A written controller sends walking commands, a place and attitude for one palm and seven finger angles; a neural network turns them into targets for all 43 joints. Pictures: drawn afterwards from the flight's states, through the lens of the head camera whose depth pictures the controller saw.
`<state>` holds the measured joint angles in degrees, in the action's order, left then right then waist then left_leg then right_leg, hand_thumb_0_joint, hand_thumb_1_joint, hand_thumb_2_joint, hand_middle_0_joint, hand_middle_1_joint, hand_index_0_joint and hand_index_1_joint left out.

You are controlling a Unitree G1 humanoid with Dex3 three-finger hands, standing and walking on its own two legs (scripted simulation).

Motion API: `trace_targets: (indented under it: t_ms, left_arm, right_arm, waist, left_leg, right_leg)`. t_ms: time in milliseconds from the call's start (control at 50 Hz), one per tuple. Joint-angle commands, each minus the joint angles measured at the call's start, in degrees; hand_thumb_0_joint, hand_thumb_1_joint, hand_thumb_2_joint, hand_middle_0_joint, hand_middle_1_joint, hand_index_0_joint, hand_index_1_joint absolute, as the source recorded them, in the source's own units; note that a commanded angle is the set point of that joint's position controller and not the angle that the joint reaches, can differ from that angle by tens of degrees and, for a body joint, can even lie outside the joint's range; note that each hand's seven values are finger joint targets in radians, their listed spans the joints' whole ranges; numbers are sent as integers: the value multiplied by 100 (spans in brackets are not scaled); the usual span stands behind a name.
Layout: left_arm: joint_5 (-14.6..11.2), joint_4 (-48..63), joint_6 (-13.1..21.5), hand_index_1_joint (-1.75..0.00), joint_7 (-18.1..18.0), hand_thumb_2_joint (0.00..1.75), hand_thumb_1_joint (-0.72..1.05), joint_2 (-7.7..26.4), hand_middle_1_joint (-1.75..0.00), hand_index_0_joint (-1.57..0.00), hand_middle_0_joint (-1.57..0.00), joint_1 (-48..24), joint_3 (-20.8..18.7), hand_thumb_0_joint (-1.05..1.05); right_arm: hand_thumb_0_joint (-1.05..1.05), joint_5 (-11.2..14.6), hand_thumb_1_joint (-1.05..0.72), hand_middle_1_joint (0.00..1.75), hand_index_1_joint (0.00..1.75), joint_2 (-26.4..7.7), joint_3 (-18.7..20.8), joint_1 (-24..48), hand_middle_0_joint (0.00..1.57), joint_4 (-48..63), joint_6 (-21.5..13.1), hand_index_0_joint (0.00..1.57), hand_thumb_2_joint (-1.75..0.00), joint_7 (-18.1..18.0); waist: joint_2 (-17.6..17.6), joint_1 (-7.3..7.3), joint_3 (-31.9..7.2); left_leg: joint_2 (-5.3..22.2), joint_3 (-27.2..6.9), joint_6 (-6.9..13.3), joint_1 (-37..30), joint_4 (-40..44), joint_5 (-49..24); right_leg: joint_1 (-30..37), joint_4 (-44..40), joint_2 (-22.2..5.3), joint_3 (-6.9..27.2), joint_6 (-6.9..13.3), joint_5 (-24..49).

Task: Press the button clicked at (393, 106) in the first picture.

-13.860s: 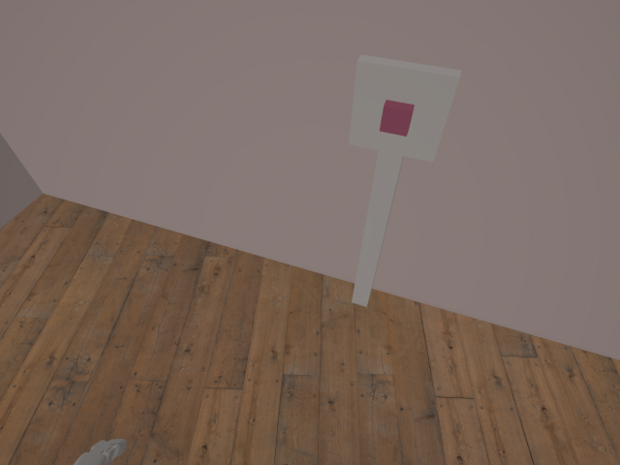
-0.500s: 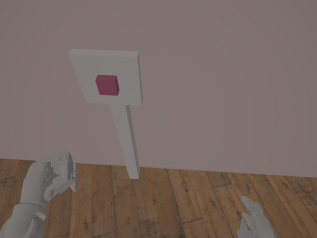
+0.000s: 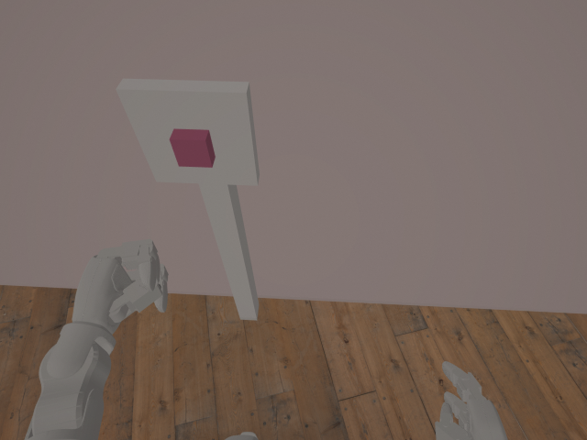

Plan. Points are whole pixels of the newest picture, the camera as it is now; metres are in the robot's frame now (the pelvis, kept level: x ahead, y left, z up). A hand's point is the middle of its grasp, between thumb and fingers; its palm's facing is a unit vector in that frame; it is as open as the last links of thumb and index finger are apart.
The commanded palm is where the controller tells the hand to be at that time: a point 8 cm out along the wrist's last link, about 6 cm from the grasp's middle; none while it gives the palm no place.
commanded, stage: aim a knuckle at the button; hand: left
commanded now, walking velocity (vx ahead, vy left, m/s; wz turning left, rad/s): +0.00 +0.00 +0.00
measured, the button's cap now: (194, 147) +0.54 +0.20 +0.08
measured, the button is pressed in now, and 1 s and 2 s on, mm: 0 0 0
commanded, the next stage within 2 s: press the button with the knuckle in 1.58 s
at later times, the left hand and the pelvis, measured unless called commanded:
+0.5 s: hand (185, 238) +0.37 +0.18 +0.07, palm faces -0.01 -1.00 -0.03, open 3.1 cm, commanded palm +0.34 +0.23 +0.06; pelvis +0.01 +0.01 +0.00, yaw -1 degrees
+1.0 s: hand (210, 196) +0.45 +0.16 +0.06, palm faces -0.01 -1.00 -0.03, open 3.1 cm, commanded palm +0.42 +0.21 +0.05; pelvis -0.01 +0.00 -0.02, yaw -2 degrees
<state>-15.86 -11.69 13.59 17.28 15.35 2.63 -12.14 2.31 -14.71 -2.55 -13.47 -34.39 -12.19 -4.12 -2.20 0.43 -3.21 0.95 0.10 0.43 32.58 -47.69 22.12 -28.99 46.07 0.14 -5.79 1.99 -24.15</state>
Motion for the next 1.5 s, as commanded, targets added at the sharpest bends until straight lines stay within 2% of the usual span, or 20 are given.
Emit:
trace_targets:
  t_ms: [0,60,140,200,220,260,440,480,580,740,820,860,920,1020,1140,1200,1300,1360,1420,1480]
  left_arm:
    - [-96,881,374,-150,-183,90,90,1145,-150,-130,-130,-1180,-748,0]
    - [-71,821,474,-150,-276,90,90,1060,-150,-130,-130,-1319,-703,0]
    - [44,493,570,-150,-315,90,90,885,-150,-130,-130,-1796,-435,0]
    - [124,246,580,-150,-291,90,90,820,-150,-130,-130,-2087,-317,0]
    - [127,204,598,-150,-291,90,90,829,-150,-130,-130,-2183,-297,0]
    - [163,307,648,-150,-319,90,90,748,-150,-130,-130,-2421,-208,0]
    - [353,-504,841,-150,-712,90,90,1073,-150,-130,-130,-3127,-543,0]
    - [426,-669,842,-150,-704,90,90,859,-150,-130,-130,-3358,-302,0]
    - [464,-1343,840,-150,-685,90,90,809,-150,-130,-130,-4273,-175,0]
    - [612,-2210,1196,-150,-809,90,90,1550,-150,-130,-130,-5631,-735,0]
    - [703,-2798,1315,-150,-783,90,90,1298,-150,-130,-130,-6166,-477,0]
    - [737,-3264,1300,-150,-770,90,90,1476,-150,-130,-130,-6313,-605,0]
    - [748,-3419,1288,-150,-716,90,90,1553,-150,-130,-130,-5753,-769,0]
    - [732,-3283,1306,-150,-752,90,90,1707,-150,-130,-130,-5712,-916,0]
    - [770,-2376,1629,-150,-906,90,90,1881,-150,-130,-130,-6037,-1007,0]
    - [754,-2496,1566,-150,-869,90,90,1722,-150,-130,-130,-5741,-896,0]
    - [635,-3189,1181,-150,-640,90,90,1567,-150,-130,-130,-5482,-770,0]
    - [581,-2970,1177,-150,-561,90,90,1609,-150,-130,-130,-5425,-848,0]
    - [549,-2431,1362,-150,-549,90,90,1218,-150,-130,-130,-5609,-494,0]
    - [561,-2471,1428,-150,-645,90,90,1338,-150,-130,-130,-5600,-600,0]
  right_arm:
    - [0,-7,-90,30,30,-716,317,244,20,810,-248,20,-90,-47]
    - [0,-28,-90,30,30,-695,324,200,20,833,-170,20,-90,8]
    - [0,-21,-90,30,30,-743,361,76,20,748,-88,20,-90,65]
    - [0,-20,-90,30,30,-766,396,-35,20,682,-21,20,-90,79]
    - [0,-25,-90,30,30,-786,407,-66,20,661,7,20,-90,81]
    - [0,-28,-90,30,30,-766,431,-96,20,675,36,20,-90,91]
    - [0,-84,-90,30,30,-769,431,-255,20,509,294,20,-90,152]
    - [0,-74,-90,30,30,-746,426,-284,20,508,363,20,-90,182]
    - [0,-67,-90,30,30,-783,429,-389,20,414,508,20,-90,196]
    - [0,-138,-90,30,30,-824,426,-653,20,235,681,20,-90,180]
    - [0,-157,-90,30,30,-813,426,-784,20,146,747,20,-90,234]
    - [0,-171,-90,30,30,-871,434,-880,20,90,805,20,-90,248]
    - [0,-188,-90,30,30,-901,473,-978,20,248,899,20,-90,303]
    - [0,-186,-90,30,30,-903,483,-1055,20,364,1072,20,-90,345]
    - [0,-176,-90,30,30,-826,515,-1037,20,390,1119,20,-90,316]
    - [0,-159,-90,30,30,-809,501,-1029,20,339,1123,20,-90,311]
    - [0,-102,-90,30,30,-872,485,-1018,20,319,1165,20,-90,286]
    - [0,-106,-90,30,30,-863,487,-988,20,402,1178,20,-90,287]
    - [0,-105,-90,30,30,-775,480,-911,20,467,1142,20,-90,316]
    - [0,-116,-90,30,30,-825,503,-914,20,391,1147,20,-90,325]
  waist:
    - [10,-67,-1384]
    - [24,-84,-1523]
    - [200,116,-1314]
    - [-29,158,-1374]
    - [226,183,-1409]
    - [-5,165,-1692]
    - [173,147,-1821]
    - [-100,189,-1830]
    - [160,391,-1617]
    - [56,410,-2286]
    - [-132,570,-2273]
    - [36,621,-2208]
    - [4,407,-2526]
    - [235,412,-2397]
    - [-233,410,-2846]
    - [-259,443,-2641]
    - [250,533,-1950]
    - [150,426,-2254]
    - [-250,473,-2460]
    - [-117,488,-2366]
  left_leg:
    - [-145,-119,94,-793,659,-1316]
    - [-139,-79,86,-825,654,-1547]
    - [-109,-78,96,-768,609,-1522]
    - [-98,-94,69,-885,600,-1580]
    - [-92,-101,99,-853,561,-1625]
    - [-94,-108,83,-1016,559,-1738]
    - [-73,-117,63,-842,499,-1848]
    - [-70,-109,40,-917,479,-1903]
    - [-73,-105,71,-668,405,-1442]
    - [-99,-132,96,-476,199,-1329]
    - [-85,-142,97,-455,69,-1369]
    - [-72,-137,108,-231,14,-1247]
    - [-98,-101,110,-191,15,-1456]
    - [-89,-21,149,75,4,-1452]
    - [-75,5,150,-361,-1,-1609]
    - [-53,0,138,-463,35,-1689]
    - [-75,30,165,21,126,-1217]
    - [-83,27,161,-157,129,-1458]
    - [-59,-21,143,-609,50,-1865]
    - [-29,-104,111,-649,29,-1793]
  right_leg:
    - [520,-742,-6,477,-143,1599]
    - [632,-665,4,468,-140,1942]
    - [378,-643,46,438,-153,1974]
    - [240,-586,54,387,-121,1977]
    - [268,-590,68,402,-130,2018]
    - [274,-534,51,399,-119,2090]
    - [285,-391,72,401,-108,2196]
    - [134,-354,73,382,-92,2186]
    - [-150,-412,93,415,-116,1879]
    - [-108,-220,98,541,-115,1781]
    - [-470,-123,133,501,-100,1745]
    - [-568,-104,127,513,-118,1671]
    - [-299,-40,149,526,-82,1870]
    - [-149,-64,171,568,-109,2022]
    - [-6,-58,182,651,-118,2164]
    - [-84,-106,203,599,-110,2199]
    - [-158,-310,176,615,-149,1968]
    - [-1,-240,164,588,-118,2166]
    - [-199,-145,194,534,-80,2324]
    - [-387,-127,210,483,-88,2126]
